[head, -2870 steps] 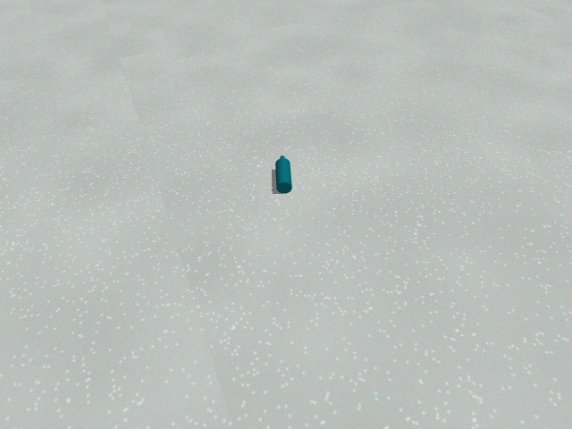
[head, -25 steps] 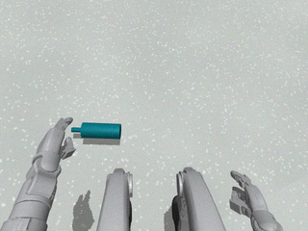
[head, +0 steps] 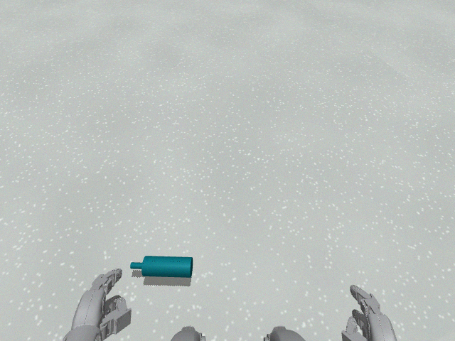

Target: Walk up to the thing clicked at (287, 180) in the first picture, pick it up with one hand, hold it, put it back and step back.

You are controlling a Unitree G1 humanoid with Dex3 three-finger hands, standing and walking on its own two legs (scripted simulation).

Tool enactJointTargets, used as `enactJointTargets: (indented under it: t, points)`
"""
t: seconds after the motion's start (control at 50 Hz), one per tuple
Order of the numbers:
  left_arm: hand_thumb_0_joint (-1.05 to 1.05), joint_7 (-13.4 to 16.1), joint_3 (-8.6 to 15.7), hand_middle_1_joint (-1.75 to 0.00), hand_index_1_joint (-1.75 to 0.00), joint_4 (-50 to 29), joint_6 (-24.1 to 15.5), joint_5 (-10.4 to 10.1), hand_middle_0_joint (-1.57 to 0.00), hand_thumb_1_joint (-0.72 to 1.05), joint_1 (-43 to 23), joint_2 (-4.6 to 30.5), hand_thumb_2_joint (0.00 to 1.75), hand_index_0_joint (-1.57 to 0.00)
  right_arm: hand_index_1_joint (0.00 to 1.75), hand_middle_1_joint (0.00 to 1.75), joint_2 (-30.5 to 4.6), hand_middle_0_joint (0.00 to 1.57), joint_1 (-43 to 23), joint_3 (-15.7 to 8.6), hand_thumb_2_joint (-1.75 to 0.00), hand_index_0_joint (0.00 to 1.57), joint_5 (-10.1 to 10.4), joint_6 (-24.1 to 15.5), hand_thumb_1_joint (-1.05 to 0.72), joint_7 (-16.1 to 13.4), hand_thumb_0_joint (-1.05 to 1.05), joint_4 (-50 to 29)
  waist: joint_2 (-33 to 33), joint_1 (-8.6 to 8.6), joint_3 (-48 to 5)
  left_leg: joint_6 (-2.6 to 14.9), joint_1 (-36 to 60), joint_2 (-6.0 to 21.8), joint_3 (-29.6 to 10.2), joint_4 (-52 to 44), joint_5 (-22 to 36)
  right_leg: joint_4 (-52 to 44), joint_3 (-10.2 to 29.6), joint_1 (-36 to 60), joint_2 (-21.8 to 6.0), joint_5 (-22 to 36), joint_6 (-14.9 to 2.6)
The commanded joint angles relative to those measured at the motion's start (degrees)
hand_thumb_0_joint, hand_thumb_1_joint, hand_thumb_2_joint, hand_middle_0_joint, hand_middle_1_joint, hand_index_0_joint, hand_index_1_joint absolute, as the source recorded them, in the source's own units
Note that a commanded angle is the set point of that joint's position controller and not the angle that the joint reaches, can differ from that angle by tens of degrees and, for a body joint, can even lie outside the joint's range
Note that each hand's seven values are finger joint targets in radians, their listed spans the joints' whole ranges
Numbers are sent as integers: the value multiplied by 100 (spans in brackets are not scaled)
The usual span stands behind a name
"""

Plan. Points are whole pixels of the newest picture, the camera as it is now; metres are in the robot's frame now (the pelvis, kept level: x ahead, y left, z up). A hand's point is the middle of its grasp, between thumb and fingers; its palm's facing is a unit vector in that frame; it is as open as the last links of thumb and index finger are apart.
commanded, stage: home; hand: left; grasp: from above
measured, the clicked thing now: (161, 266) +0.48 +0.26 -0.66
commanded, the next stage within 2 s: none
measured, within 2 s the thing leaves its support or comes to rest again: neither
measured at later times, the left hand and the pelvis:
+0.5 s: hand (121, 334) +0.17 +0.18 -0.03, palm faces +0.07 -0.98 -0.21, open 7.4 cm; pelvis +0.01 +0.00 +0.02, yaw +1 degrees
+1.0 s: hand (122, 338) +0.16 +0.18 -0.03, palm faces +0.05 -0.98 -0.21, open 7.4 cm; pelvis +0.00 -0.01 +0.02, yaw +1 degrees
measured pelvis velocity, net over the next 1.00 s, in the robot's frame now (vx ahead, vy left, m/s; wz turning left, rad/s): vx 0.00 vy -0.01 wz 0.01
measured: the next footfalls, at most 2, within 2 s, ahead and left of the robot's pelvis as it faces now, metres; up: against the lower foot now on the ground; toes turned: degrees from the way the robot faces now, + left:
none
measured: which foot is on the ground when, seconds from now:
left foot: down 0.00-1.00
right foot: down 0.00-1.00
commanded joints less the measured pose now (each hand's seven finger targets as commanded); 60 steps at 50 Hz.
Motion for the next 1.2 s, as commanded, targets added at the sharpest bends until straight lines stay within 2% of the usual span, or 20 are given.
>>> enactJointTargets:
  t: [0.0,0.08,0.2,0.22,0.28,0.3,0.36,0.42,0.44,0.46,0.58,0.66,0.68,0.82,0.88,0.96,1.04,1.08,1.1,1.18]
  points:
    - [0,-13,239,-30,-30,-1498,-166,10,-20,90,481,542,90,-20,30,30,-660,20,-212,-316,-90,20,-28,-404,-90,-128,0,-981,117,103,-885,139,1353,-188,114,-1263,1704,-1199,-65,1064,174,1589,-153]
    - [0,-103,203,-30,-30,-1777,-146,31,-20,90,706,495,90,-20,30,30,-667,20,-221,-363,-90,20,-64,-497,-90,-145,0,-1028,67,83,-640,145,1530,-171,87,-1512,1554,-1394,-120,1126,201,1402,-152]
    - [0,-227,114,-30,-30,-1740,-135,81,-20,90,765,465,90,-20,30,30,-730,20,-271,-394,-90,20,-108,-660,-90,-151,0,-995,-47,67,-335,147,1622,-168,92,-1631,1472,-1473,-166,1089,189,1286,-133]
    - [0,-251,133,-30,-30,-1706,-154,81,-20,90,681,464,90,-20,30,30,-746,20,-253,-411,-90,20,-129,-688,-90,-146,0,-968,-63,38,-324,145,1621,-168,94,-1617,1462,-1465,-156,1083,186,1274,-126]
    - [0,-268,214,-30,-30,-1675,-179,99,-20,90,677,519,90,-20,30,30,-760,20,-299,-407,-90,20,-132,-744,-90,-141,0,-976,-65,94,-321,153,1651,-187,106,-1617,1438,-1479,-143,1130,164,1275,-114]
    - [0,-277,184,-30,-30,-1716,-174,111,-20,90,672,531,90,-20,30,30,-749,20,-324,-401,-90,20,-131,-757,-90,-132,0,-981,-43,143,-334,157,1653,-202,134,-1609,1417,-1488,-127,1167,145,1261,-114]
    - [0,-280,180,-30,-30,-1739,-178,125,-20,90,704,526,90,-20,30,30,-754,20,-339,-404,-90,20,-150,-794,-90,-122,0,-959,36,138,-394,146,1685,-215,149,-1591,1478,-1475,-116,1200,146,1342,-107]
    - [0,-261,217,-30,-30,-1721,-173,138,-20,90,778,564,90,-20,30,30,-761,20,-337,-420,-90,20,-153,-804,-90,-125,0,-939,-13,164,-526,143,1725,-218,154,-1518,1716,-1446,-102,1299,140,1564,-99]
    - [0,-270,163,-30,-30,-1755,-181,132,-20,90,709,527,90,-20,30,30,-762,20,-314,-412,-90,20,-151,-803,-90,-118,0,-932,0,133,-518,138,1738,-212,141,-1527,1736,-1418,-99,1303,139,1576,-110]
    - [0,-267,215,-30,-30,-1756,-172,139,-20,90,756,562,90,-20,30,30,-762,20,-329,-413,-90,20,-147,-800,-90,-117,0,-926,86,178,-528,126,1765,-198,145,-1552,1774,-1390,-106,1300,145,1578,-124]
    - [0,-246,201,-30,-30,-1723,-166,116,-20,90,724,534,90,-20,30,30,-754,20,-384,-399,-90,20,-144,-811,-90,-117,0,-953,-4,200,-318,147,1569,-207,125,-1623,1294,-1494,-118,1215,145,1174,-110]
    - [0,-244,228,-30,-30,-1756,-151,113,-20,90,723,561,90,-20,30,30,-750,20,-393,-402,-90,20,-137,-829,-90,-133,0,-967,-126,200,-377,162,1558,-214,175,-1564,1277,-1530,-98,1237,135,1161,-89]
    - [0,-250,170,-30,-30,-1772,-139,110,-20,90,750,528,90,-20,30,30,-757,20,-355,-407,-90,20,-135,-836,-90,-137,0,-947,-99,177,-466,165,1629,-219,201,-1540,1369,-1524,-71,1249,126,1262,-90]
    - [0,-257,205,-30,-30,-1758,-138,112,-20,90,731,549,90,-20,30,30,-743,20,-373,-404,-90,20,-129,-859,-90,-142,0,-945,1,222,-270,146,1479,-207,162,-1637,994,-1536,-96,1131,141,887,-107]
    - [0,-273,201,-30,-30,-1741,-141,119,-20,90,711,548,90,-20,30,30,-758,20,-350,-422,-90,20,-134,-863,-90,-147,0,-921,69,179,-343,136,1537,-184,137,-1661,1025,-1487,-97,1117,151,918,-114]
    - [0,-272,210,-30,-30,-1779,-144,111,-20,90,741,553,90,-20,30,30,-751,20,-371,-409,-90,20,-120,-877,-90,-154,0,-950,-6,218,-294,137,1480,-195,147,-1662,928,-1516,-92,1097,151,803,-114]
    - [0,-277,169,-30,-30,-1770,-140,99,-20,90,691,529,90,-20,30,30,-752,20,-336,-416,-90,20,-126,-884,-90,-157,0,-925,-57,155,-413,149,1544,-193,164,-1570,1173,-1493,-77,1139,144,1044,-99]
    - [0,-270,198,-30,-30,-1776,-135,101,-20,90,702,582,90,-20,30,30,-761,20,-356,-416,-90,20,-124,-885,-90,-169,0,-910,-76,189,-394,161,1557,-198,192,-1529,1250,-1507,-65,1168,132,1120,-88]
    - [0,-276,201,-30,-30,-1778,-142,103,-20,90,664,588,90,-20,30,30,-766,20,-329,-422,-90,20,-125,-884,-90,-167,0,-920,-87,141,-438,166,1582,-204,192,-1534,1253,-1510,-49,1159,134,1137,-81]
    - [0,-275,188,-30,-30,-1740,-125,112,-20,90,788,554,90,-20,30,30,-756,20,-321,-433,-90,20,-134,-880,-90,-170,0,-888,-52,185,-506,141,1637,-188,173,-1525,1489,-1433,-68,1229,143,1310,-104]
